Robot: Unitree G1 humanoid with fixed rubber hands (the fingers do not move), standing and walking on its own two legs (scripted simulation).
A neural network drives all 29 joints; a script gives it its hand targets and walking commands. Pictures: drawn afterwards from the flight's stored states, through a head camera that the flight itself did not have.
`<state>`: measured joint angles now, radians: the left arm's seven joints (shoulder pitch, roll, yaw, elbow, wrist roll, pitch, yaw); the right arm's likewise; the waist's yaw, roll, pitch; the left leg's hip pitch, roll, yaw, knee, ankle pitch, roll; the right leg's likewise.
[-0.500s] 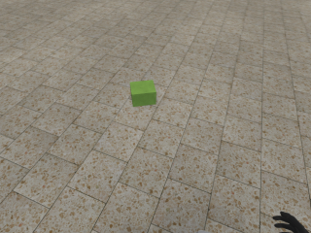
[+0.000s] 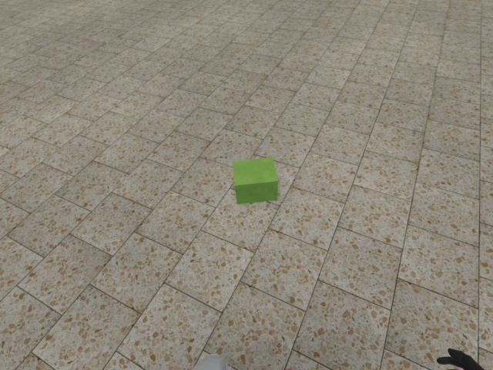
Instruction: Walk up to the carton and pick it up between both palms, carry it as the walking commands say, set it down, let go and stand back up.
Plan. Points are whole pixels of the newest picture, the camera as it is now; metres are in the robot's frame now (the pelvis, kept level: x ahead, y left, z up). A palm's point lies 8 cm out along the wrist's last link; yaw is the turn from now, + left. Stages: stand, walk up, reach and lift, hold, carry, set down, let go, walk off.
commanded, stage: walk up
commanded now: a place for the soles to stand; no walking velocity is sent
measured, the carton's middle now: (254, 180) +1.13 +0.06 -0.70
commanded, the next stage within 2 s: none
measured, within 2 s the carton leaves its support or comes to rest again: neither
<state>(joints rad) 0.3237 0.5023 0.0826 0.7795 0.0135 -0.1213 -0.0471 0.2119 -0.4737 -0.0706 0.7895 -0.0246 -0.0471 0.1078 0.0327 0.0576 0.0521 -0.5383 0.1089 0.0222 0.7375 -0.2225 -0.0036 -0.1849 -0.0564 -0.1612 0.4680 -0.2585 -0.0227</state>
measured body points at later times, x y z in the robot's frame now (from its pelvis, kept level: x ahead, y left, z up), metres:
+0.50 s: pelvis +0.23 +0.05 -0.01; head +0.25 +0.04 +0.44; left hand +0.37 +0.37 -0.09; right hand +0.27 -0.31 -0.09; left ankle +0.19 +0.15 -0.74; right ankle +0.34 -0.08 -0.73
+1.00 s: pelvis +0.42 +0.10 -0.01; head +0.44 +0.11 +0.43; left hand +0.52 +0.44 -0.11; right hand +0.52 -0.26 -0.07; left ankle +0.50 +0.20 -0.74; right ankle +0.39 -0.05 -0.69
